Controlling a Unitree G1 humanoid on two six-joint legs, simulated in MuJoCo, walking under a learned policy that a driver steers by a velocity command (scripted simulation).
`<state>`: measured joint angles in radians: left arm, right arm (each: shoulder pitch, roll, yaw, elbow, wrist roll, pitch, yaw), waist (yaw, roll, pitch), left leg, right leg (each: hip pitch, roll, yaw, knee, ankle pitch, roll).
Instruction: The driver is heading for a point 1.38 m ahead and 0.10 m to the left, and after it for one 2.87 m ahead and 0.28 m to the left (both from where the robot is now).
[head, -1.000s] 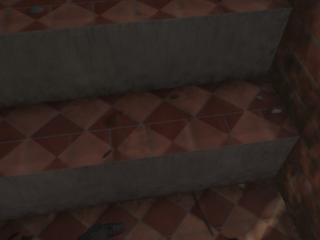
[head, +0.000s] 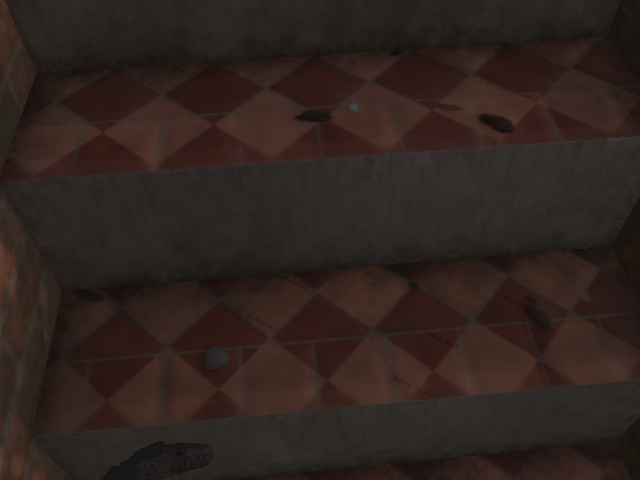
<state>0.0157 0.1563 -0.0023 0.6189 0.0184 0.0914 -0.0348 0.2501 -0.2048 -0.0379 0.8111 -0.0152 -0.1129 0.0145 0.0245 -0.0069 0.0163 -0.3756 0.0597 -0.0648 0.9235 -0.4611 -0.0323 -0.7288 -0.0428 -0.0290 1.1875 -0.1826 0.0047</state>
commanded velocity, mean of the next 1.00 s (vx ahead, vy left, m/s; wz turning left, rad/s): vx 0.05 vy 0.00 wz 0.00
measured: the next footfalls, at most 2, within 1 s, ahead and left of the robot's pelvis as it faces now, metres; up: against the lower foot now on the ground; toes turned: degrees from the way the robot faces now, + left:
right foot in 0.02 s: +0.09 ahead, -0.11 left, +0.00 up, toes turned -3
left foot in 0.80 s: +0.07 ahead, +0.11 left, +0.10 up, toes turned +6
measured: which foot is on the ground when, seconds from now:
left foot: down 0.00-0.02, up 0.04-0.78, down 0.80-0.86, up 0.88-1.00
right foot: up 0.00-0.00, down 0.02-1.00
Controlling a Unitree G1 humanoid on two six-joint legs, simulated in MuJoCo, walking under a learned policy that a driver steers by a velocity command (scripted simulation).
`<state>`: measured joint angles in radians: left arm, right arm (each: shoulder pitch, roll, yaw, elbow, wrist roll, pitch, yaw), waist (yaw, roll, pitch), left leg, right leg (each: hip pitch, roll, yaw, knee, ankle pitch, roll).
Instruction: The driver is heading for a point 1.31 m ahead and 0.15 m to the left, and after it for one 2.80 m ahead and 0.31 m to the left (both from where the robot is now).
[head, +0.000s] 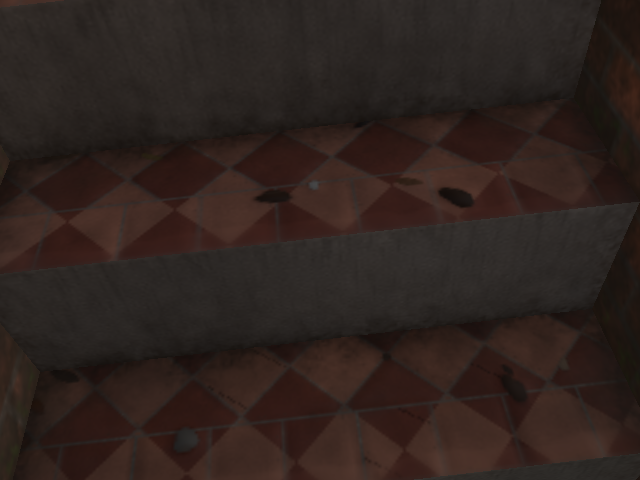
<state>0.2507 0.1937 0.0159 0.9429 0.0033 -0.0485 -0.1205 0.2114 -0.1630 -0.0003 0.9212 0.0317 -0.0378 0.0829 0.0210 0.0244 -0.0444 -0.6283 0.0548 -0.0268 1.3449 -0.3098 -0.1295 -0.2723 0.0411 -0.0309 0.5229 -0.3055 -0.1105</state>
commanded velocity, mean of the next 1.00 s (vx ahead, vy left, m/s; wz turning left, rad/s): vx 0.44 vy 0.00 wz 0.00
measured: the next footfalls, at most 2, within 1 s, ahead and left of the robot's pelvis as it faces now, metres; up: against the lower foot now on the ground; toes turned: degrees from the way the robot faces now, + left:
left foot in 0.36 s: +0.20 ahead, +0.24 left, +0.24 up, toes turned +2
right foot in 0.84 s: +0.18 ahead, +0.04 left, +0.23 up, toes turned +0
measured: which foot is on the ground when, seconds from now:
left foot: up 0.00-0.34, down 0.36-0.84, up 0.86-1.00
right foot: down 0.00-0.38, up 0.40-0.82, down 0.84-1.00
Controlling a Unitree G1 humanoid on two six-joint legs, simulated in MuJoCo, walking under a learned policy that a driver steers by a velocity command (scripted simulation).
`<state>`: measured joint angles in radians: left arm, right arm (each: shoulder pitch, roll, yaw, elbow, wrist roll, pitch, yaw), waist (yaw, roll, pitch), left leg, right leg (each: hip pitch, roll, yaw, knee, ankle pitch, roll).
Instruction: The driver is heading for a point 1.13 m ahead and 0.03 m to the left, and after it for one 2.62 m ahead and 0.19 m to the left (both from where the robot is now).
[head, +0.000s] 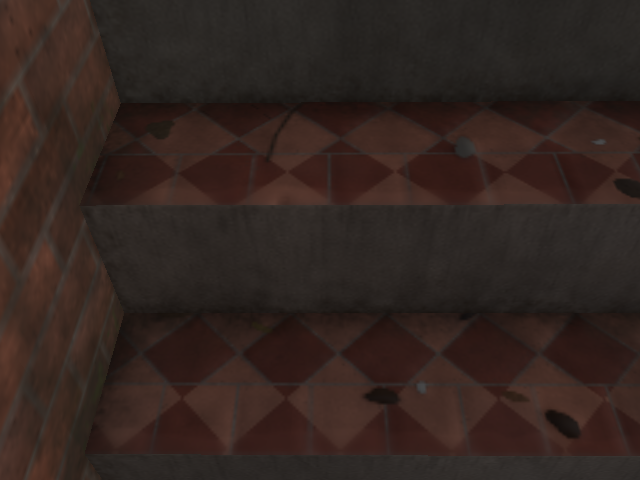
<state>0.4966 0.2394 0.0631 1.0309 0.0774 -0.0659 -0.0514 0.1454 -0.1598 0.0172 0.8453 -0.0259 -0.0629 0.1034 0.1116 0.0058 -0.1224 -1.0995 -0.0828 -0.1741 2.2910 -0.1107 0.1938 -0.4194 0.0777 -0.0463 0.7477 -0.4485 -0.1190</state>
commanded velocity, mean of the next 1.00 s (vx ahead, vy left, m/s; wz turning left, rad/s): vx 0.47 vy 0.00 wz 0.00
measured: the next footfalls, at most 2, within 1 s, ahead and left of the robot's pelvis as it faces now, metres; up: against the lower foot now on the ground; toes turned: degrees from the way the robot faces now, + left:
left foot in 0.32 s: +0.25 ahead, +0.16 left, +0.23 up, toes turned +7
right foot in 0.70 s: +0.28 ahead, -0.11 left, +0.23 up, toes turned -1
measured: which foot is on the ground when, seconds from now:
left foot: up 0.00-0.30, down 0.32-0.72, up 0.74-1.00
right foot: down 0.00-0.30, up 0.32-0.68, down 0.70-1.00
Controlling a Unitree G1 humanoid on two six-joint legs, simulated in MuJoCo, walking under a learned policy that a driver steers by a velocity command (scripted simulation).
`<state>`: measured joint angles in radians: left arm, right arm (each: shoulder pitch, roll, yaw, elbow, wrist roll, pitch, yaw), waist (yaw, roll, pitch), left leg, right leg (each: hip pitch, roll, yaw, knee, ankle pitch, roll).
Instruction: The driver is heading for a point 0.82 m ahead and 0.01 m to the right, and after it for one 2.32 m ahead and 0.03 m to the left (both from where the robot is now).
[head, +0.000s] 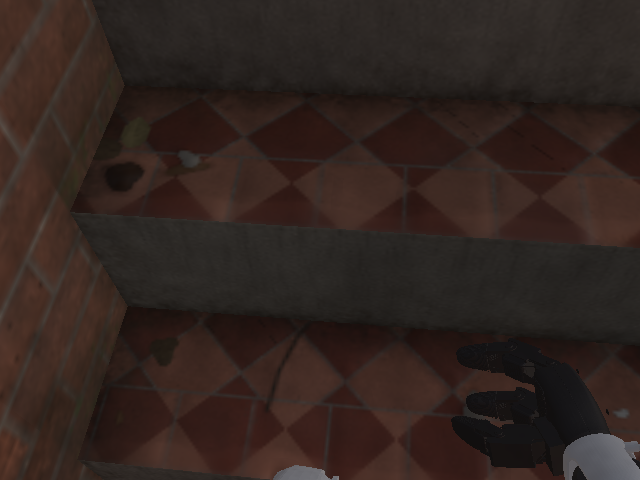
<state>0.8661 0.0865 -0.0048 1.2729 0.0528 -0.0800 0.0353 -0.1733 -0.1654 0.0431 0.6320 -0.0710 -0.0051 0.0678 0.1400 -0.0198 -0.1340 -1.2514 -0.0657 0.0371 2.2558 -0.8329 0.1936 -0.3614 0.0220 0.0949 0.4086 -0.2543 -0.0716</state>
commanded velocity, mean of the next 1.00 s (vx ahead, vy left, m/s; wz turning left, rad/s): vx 0.05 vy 0.00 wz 0.00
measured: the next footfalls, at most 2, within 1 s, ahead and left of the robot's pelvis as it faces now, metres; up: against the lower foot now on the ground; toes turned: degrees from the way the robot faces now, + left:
left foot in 0.06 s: +0.04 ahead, +0.12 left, +0.22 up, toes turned +1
right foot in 0.36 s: -0.07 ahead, -0.08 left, +0.00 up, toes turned -13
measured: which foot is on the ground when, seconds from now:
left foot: up 0.00-0.04, down 0.06-0.22, up 0.24-0.38, down 0.40-1.00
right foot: down 0.00-0.10, up 0.12-0.34, down 0.36-1.00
